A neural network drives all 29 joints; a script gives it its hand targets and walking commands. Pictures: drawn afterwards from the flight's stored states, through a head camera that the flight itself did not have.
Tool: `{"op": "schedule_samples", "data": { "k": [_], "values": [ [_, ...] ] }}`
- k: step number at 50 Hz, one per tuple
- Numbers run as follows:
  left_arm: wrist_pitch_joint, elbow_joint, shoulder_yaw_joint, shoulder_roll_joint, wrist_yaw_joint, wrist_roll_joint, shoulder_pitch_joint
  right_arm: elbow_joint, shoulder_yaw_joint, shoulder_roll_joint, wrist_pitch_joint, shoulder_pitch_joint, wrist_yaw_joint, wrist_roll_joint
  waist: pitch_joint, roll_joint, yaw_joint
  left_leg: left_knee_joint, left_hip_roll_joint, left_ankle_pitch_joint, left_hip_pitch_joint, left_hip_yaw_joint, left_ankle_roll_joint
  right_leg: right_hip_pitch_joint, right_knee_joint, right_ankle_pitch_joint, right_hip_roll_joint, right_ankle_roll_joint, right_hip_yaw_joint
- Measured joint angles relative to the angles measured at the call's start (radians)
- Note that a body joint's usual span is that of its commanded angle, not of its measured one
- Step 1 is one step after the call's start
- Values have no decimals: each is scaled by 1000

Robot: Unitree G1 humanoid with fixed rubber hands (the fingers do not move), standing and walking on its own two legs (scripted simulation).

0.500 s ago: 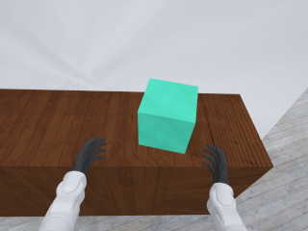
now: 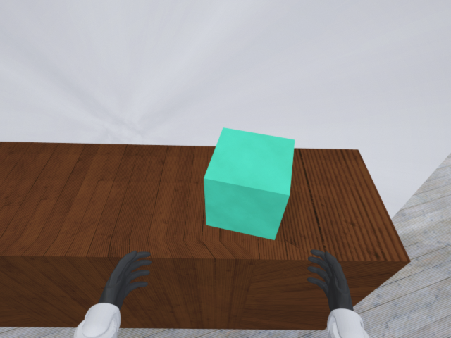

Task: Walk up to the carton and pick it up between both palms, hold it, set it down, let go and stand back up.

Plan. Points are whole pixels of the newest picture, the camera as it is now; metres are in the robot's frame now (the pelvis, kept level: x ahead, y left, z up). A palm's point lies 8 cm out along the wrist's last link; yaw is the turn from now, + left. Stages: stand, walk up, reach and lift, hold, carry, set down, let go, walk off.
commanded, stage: set down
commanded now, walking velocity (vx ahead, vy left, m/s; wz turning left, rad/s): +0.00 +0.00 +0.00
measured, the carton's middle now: (248, 183) +0.44 -0.04 -0.02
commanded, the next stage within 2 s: let go in 1.02 s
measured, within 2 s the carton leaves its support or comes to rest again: neither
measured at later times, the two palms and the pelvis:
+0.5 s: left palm (106, 318) +0.17 +0.22 -0.06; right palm (351, 321) +0.17 -0.21 -0.06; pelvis +0.00 +0.01 +0.00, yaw -1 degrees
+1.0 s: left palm (111, 336) +0.14 +0.21 -0.08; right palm out of the picture +0.14 -0.24 -0.08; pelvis -0.01 -0.01 +0.00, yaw -1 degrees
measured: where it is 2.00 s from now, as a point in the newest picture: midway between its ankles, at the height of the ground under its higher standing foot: outside the picture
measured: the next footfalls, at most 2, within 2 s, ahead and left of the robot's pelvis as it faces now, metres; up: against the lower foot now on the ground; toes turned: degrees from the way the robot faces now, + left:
none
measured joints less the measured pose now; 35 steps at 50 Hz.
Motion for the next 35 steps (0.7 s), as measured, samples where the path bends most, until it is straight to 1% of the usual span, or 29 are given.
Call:
{"op": "schedule_samples", "data": {
  "k": [2, 5, 7, 11, 16, 20, 24, 27, 35],
  "values": [
    [7, -8, 0, 6, -4, 3, 15, -16, 1, 2, -2, 20, 1, -2, 0, 2, -5, -2, 0, -1, 5, -2, -1, 6, -2, -1, 1, -1, -1],
    [23, -18, 7, 8, -3, 17, 29, -27, 4, -3, -5, 40, 8, -1, 1, 7, -5, -6, 0, -1, 14, 1, -1, 13, -5, -2, 1, 0, 1],
    [39, -14, 14, 4, 1, 37, 29, -7, 6, -15, 0, 40, 21, -5, 4, 13, -2, -10, -1, -1, 22, 3, 1, 20, -7, -1, 0, 1, 4],
    [61, -7, 19, 3, -2, 35, 38, -16, 0, -30, 21, 61, 28, -20, -4, 24, -1, -15, -6, 1, 26, 3, 6, 25, -13, 1, -6, 6, 4],
    [96, -8, 28, -5, 14, 56, 61, 15, -13, -52, 37, 63, 57, -34, -6, 28, 2, -30, -10, 6, 47, 12, 11, 42, -25, 8, -9, 11, 14],
    [120, -10, 15, -9, 30, 50, 67, 8, -31, -68, 59, 68, 79, -41, -6, 26, 6, -32, -11, 9, 51, 17, 13, 44, -29, 13, -10, 13, 19],
    [140, 15, 5, -24, 50, 69, 56, 39, -43, -86, 84, 49, 107, -58, -6, 21, 6, -37, -11, 14, 53, 20, 13, 45, -33, 18, -9, 12, 22],
    [152, 21, -3, -33, 59, 71, 50, 44, -48, -93, 100, 43, 119, -66, -8, 14, 4, -39, -11, 17, 50, 20, 12, 39, -29, 18, -9, 11, 22],
    [190, 47, 22, -55, 68, 119, 48, 104, -39, -100, 106, 37, 143, -87, 2, 4, 11, -54, -3, 24, 66, 24, 1, 46, -28, 18, 0, 1, 26]
  ]
}}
